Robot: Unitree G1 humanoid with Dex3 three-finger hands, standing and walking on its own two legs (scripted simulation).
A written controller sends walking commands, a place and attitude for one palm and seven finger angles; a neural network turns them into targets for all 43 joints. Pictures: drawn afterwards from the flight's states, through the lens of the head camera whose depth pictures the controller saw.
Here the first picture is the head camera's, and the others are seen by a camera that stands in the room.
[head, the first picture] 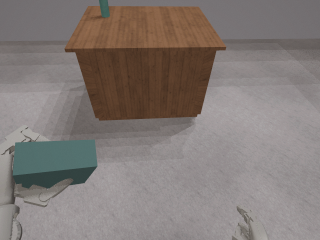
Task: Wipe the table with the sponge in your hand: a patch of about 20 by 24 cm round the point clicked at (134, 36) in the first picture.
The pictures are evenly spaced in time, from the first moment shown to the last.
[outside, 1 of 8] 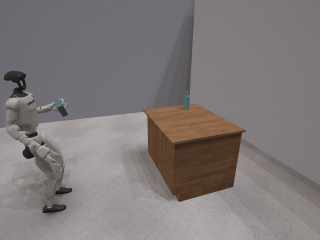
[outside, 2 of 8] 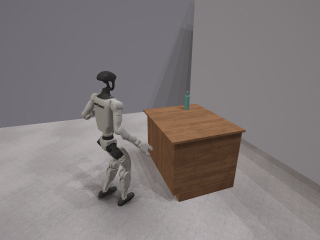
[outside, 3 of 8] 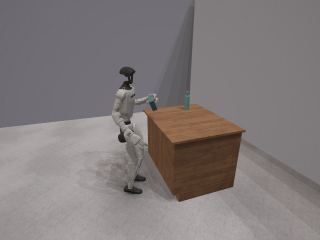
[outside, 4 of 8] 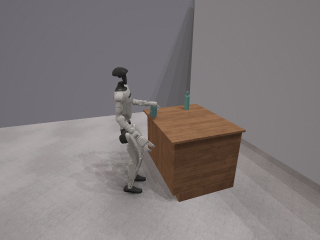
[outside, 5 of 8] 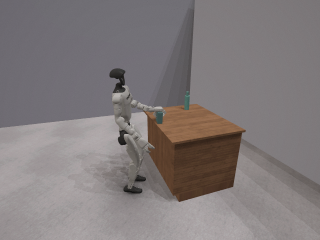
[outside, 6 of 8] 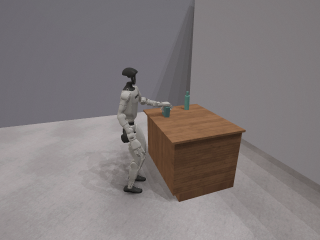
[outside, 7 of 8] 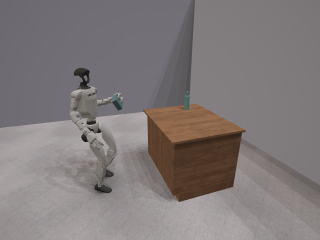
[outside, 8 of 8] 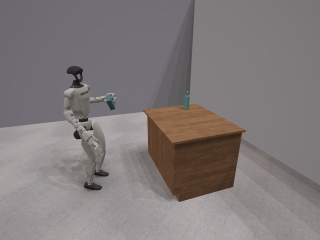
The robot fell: no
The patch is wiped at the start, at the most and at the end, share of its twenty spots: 0.00 1.00 1.00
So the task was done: yes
